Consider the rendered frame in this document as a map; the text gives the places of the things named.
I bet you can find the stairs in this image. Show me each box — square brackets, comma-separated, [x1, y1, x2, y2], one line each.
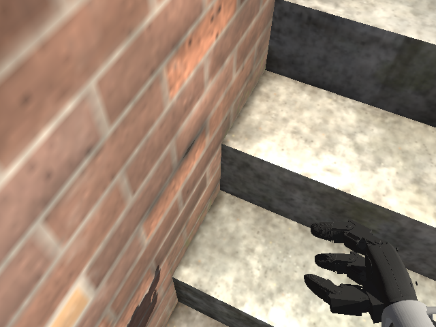
[165, 0, 436, 327]

